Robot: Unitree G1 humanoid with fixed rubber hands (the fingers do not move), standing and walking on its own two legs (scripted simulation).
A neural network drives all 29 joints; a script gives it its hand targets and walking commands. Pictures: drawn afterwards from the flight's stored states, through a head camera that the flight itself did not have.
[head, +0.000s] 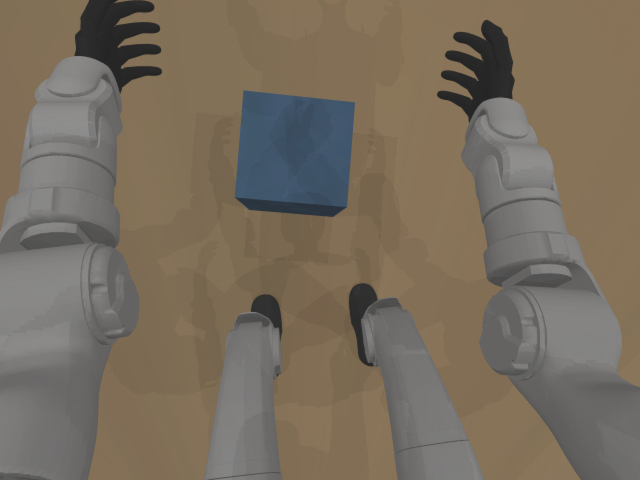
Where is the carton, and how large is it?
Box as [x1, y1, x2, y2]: [235, 90, 354, 216]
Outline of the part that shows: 243,90 235,197 249,209 333,216 346,207 354,102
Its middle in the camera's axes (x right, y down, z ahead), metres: -0.06 -0.17 +0.85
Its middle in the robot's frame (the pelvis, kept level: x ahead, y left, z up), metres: +0.53 +0.00 -0.53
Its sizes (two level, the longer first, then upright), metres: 0.210 0.200 0.250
